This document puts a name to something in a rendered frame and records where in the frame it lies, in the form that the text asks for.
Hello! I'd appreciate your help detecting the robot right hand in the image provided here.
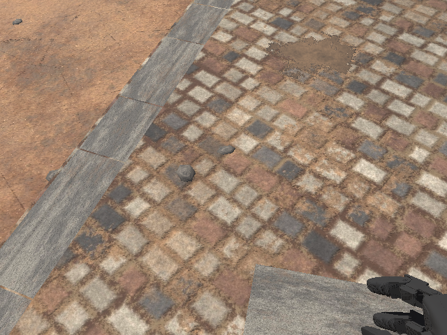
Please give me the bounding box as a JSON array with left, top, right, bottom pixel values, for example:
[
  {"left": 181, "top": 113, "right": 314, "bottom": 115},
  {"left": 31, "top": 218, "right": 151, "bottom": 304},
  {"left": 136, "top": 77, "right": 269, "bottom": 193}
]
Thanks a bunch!
[{"left": 361, "top": 274, "right": 447, "bottom": 335}]

